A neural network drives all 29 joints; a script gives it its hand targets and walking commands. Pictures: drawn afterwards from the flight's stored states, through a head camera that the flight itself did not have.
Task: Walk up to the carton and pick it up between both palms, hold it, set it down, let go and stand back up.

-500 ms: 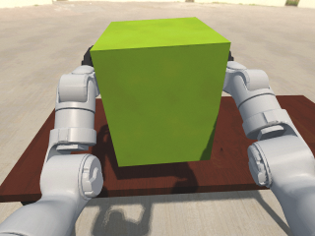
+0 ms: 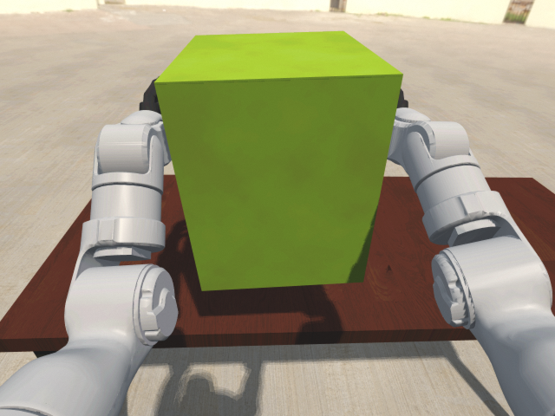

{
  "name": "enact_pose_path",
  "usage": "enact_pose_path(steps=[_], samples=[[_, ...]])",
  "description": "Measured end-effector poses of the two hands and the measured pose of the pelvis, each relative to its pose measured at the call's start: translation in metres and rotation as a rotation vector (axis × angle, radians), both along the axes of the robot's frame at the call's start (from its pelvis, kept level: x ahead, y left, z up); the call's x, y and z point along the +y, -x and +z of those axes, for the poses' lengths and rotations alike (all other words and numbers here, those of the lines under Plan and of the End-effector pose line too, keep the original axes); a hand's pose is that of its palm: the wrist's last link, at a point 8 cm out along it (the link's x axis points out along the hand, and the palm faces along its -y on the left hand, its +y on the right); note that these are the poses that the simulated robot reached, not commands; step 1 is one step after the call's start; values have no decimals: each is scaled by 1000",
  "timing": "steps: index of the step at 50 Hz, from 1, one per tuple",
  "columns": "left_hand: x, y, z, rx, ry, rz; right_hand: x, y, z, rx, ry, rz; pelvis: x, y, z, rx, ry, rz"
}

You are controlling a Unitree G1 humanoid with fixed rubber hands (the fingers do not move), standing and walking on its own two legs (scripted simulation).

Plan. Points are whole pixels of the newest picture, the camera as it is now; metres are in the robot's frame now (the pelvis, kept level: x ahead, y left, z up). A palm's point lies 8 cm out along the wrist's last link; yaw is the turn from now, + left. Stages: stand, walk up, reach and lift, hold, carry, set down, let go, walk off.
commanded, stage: hold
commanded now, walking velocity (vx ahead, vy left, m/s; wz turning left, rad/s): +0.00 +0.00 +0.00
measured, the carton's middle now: (276, 154) +0.39 -0.01 +0.26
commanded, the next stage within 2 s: none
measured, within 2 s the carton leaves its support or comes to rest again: neither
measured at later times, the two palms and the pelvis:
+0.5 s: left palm (156, 130) +0.37 +0.15 +0.30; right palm (392, 130) +0.37 -0.16 +0.31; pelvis +0.00 +0.00 +0.00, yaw +0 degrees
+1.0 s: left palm (156, 128) +0.38 +0.15 +0.30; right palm (390, 126) +0.38 -0.16 +0.31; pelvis +0.01 +0.00 +0.00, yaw +0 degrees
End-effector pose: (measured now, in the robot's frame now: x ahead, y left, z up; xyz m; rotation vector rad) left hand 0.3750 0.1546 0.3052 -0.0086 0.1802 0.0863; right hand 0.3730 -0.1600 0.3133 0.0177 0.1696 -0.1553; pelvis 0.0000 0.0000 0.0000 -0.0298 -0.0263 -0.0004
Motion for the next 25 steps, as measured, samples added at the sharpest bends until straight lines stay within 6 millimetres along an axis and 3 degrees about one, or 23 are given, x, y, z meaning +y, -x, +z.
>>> enact_pose_path(steps=[7, 18, 25], samples=[[-5, 0, -7, 7, -18, -15, -5, 3, -3, 8, -14, -13, 2, 1, 0, 8, 2, -2], [-6, 1, 6, -14, -12, 4, -6, 2, -1, -11, -33, -3, 3, 1, 0, 11, -2, -14], [-3, 1, -2, 9, -16, 11, -2, -1, -7, 14, -19, 8, 2, 2, 0, -1, -1, -5]])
